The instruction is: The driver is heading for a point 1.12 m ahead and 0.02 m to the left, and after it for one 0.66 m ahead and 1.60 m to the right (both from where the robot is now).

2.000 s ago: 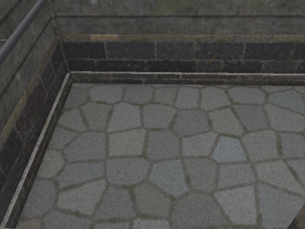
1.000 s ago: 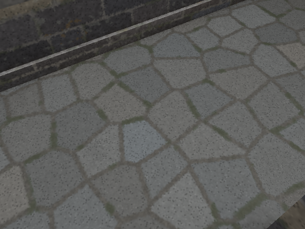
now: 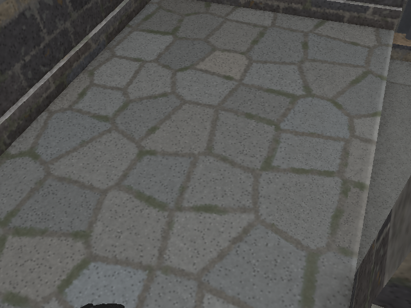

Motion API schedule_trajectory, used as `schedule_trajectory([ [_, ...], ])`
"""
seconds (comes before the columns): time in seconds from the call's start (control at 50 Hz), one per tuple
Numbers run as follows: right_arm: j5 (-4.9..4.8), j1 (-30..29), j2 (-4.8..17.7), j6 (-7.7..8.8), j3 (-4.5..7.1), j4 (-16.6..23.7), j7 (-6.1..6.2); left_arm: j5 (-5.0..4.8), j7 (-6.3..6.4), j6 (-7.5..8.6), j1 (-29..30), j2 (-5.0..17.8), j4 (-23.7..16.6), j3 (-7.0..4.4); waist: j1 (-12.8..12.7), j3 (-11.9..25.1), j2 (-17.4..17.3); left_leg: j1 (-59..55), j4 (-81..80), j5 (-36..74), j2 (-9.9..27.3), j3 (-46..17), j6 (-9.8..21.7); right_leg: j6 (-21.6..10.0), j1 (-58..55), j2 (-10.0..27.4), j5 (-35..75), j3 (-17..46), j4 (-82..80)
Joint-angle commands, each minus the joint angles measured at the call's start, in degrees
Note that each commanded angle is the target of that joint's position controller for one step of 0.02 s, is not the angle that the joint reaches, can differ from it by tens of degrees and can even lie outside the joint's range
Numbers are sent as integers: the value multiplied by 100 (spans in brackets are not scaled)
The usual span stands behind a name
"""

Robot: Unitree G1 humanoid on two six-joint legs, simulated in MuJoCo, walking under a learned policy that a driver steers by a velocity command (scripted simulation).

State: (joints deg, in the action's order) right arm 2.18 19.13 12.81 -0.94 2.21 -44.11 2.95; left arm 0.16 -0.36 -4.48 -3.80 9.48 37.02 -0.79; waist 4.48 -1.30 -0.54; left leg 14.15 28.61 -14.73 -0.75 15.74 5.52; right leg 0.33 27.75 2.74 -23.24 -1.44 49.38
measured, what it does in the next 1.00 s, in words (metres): walks ahead: right foot, then left foot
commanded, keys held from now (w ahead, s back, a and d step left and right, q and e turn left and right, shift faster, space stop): e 0.14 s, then no key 0.08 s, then w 0.78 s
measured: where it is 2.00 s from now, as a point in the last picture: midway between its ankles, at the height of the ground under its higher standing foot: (209, 223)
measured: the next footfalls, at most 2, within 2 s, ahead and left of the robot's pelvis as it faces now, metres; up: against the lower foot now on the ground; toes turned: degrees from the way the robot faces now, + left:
right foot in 0.04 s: +0.08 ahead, -0.10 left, +0.00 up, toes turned -4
left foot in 0.48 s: +0.11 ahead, +0.14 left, +0.00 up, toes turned -11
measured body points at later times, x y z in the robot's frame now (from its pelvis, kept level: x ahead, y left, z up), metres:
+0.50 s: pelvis +0.06 +0.05 +0.00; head +0.05 +0.06 +0.45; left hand +0.15 +0.29 -0.13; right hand +0.16 -0.21 -0.10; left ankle +0.07 +0.14 -0.73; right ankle +0.03 -0.10 -0.72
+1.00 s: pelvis +0.27 +0.05 -0.01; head +0.31 +0.04 +0.44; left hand +0.53 +0.21 -0.11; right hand +0.11 -0.15 -0.14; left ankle +0.08 +0.14 -0.72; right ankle +0.37 -0.03 -0.73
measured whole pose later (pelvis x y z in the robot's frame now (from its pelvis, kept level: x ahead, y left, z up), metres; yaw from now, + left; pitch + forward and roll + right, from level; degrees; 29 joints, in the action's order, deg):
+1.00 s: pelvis +0.27 +0.05 -0.01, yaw -10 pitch +2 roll +0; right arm 0.4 33.8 9.8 4.4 1.2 -56.4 0.7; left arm 1.9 0.2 3.3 0.0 10.4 44.1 -0.9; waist 4.7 -2.4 0.2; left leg -4.9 24.8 -26.0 -5.9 -0.8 5.7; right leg -7.2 26.3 -3.5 -6.5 -6.0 29.8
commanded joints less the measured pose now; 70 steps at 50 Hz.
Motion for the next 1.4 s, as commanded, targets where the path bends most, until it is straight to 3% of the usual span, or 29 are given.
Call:
schedule_trajectory([
  [0.02,-2,313,912,-80,302,201,-20,-93,54,310,39,358,-401,-106,-204,88,104,-98,-670,70,1669,-1365,562,-244,-1066,-325,424,-355,-1866],
  [0.04,45,554,774,-140,297,139,-67,-47,111,469,-330,412,-237,-124,-280,288,554,95,60,128,1437,-1093,236,-184,-1711,-182,764,207,-2613],
  [0.06,23,601,329,-156,203,362,-143,116,154,579,-674,866,-300,-215,-260,605,1555,860,1712,-1456,1020,-536,-216,-425,-2285,1321,957,2235,-3140],
  [0.08,-48,-229,380,-184,208,873,-152,131,296,522,-774,1342,-337,-375,-613,244,1797,2564,2738,-1947,29,-999,-483,-1450,-2259,2087,3029,3894,-3120],
  [0.1,104,-538,542,-225,229,960,-208,65,331,463,-1251,1193,-128,-395,-781,577,892,2550,3427,-1724,125,-1690,-503,-1734,-2449,1937,3642,3211,-2857],
  [0.12,-14,-576,350,-192,185,1002,-238,65,355,436,-1034,1137,-94,-394,-597,482,955,2695,3867,-1403,119,-1814,-533,-1679,-2343,1619,3713,2761,-2778],
  [0.18,82,-296,393,-193,198,863,-224,-5,367,438,-632,734,-168,-322,-271,648,750,2371,4436,-754,126,-1842,-648,-1325,-2042,992,4416,1876,-2607],
  [0.22,6,-227,525,-299,233,773,-283,6,337,450,-714,720,-164,-279,-259,905,592,1976,4399,-630,86,-1831,-760,-1276,-1916,825,4563,1564,-2601],
  [0.3,10,-764,283,-305,118,907,-463,126,345,387,-1382,884,117,-345,-594,415,1028,2126,2957,-341,158,-1637,-758,-1187,-1738,566,-175,2009,-3477],
  [0.38,9,-1068,221,-85,55,906,-477,205,328,466,-1632,1062,269,-430,-803,158,929,1331,1668,-682,17,-1461,-552,-1140,-1274,736,-941,2245,-3407],
  [0.46,-83,-96,97,82,26,551,-411,141,274,463,-1230,984,185,-419,-149,-63,779,-1028,37,-502,-261,-1171,-54,-970,548,469,-2162,2056,-2875],
  [0.48,-53,373,240,162,64,400,-354,230,273,481,-1162,713,139,-365,59,-245,281,-1633,-326,-1085,0,-1663,-87,-815,1204,43,-2039,1676,-1888],
  [0.5,33,997,587,259,89,290,-300,176,278,520,-1291,-56,140,-193,173,11,-1107,-1881,-1319,-3126,1511,-3751,-8,-512,1741,-604,-1524,574,553],
  [0.52,-87,1184,1520,281,361,180,-269,197,219,555,-1188,350,-36,-272,176,-682,-1640,-1374,-2626,-4463,2269,-5871,144,-410,2748,-761,-661,348,1031],
  [0.54,-143,693,1279,297,328,206,-266,328,176,591,-953,703,-3,-383,-126,-1262,-951,-810,-2760,-4413,2179,-5791,209,-415,2690,-306,149,613,1460],
  [0.56,-177,160,973,349,261,336,-308,310,98,610,-1066,855,181,-441,-387,-1202,-541,-581,-2534,-3375,1803,-4926,89,-401,2299,-142,727,572,1413],
  [0.64,-166,273,349,494,132,147,-327,194,-34,562,-1407,609,686,-384,-477,-366,-469,-856,-2177,-361,937,-2956,35,-342,1558,54,1440,253,1635],
  [0.84,-195,1737,402,628,46,-689,-218,86,-99,661,693,428,191,-186,139,-374,-452,-2147,-1898,3324,995,-2477,302,-213,1732,-295,1961,-380,-866],
  [0.9,-127,1604,460,653,49,-805,-186,8,-85,768,613,460,272,-110,-89,-257,-502,-2076,-1497,5054,962,-2127,125,-397,677,-522,1875,-461,-1537],
  [0.96,-178,1696,488,665,31,-1080,-177,94,85,741,-575,799,729,-208,-641,389,-687,-2003,-34,6735,966,-2001,76,-791,-1131,-805,1304,-564,-1884],
  [0.98,-196,1551,592,605,65,-1047,-208,239,155,793,-1529,931,945,-293,-1179,830,-520,-1257,1044,6056,981,-1998,56,-1108,-2521,-440,1553,-154,-2260],
  [1.0,-229,1251,410,594,28,-731,-243,376,234,856,-2485,1342,1111,-412,-1554,1495,304,-257,2728,3922,725,-1792,30,-1485,-3756,779,674,1255,-2438],
  [1.02,-288,1926,0,505,10,-698,-296,325,200,827,-2324,1615,1151,-493,-992,1698,1472,1832,4845,-1661,-507,-1462,-184,-2438,-4736,2303,758,4071,-2941],
  [1.04,-15,1179,714,527,151,-645,-262,42,95,813,-2017,1224,1177,-419,-998,1038,57,2422,5009,-1292,-222,-2008,63,-2315,-4069,1886,-345,3973,-3336],
  [1.08,-74,633,460,602,119,-487,-335,38,58,889,-1129,889,1135,-336,-553,30,67,2142,4424,-339,181,-1982,73,-1976,-2563,1418,582,2456,-3828],
  [1.14,11,809,84,425,37,-691,-466,17,108,1075,-1265,578,1377,-204,-192,-159,89,1744,3918,-44,432,-1902,-194,-1541,-1845,982,1948,1477,-4029],
  [1.24,-36,-564,249,349,46,-187,-508,-9,45,1099,-1824,999,1740,-277,-292,-438,429,2159,2528,689,662,-1419,-460,-1391,-1688,605,2941,692,-4367],
  [1.34,-35,-1432,49,242,-61,-69,-460,-152,83,1212,-2344,1009,1892,-326,-552,-224,439,1569,895,1587,369,-1131,-408,-969,-2104,499,3653,234,-3905],
  [1.4,-4,-1885,318,342,4,77,-434,34,83,1097,-2348,1084,1921,-283,-676,-353,482,1630,651,1123,362,-1130,-254,-1123,-2600,880,3704,479,-3802],
])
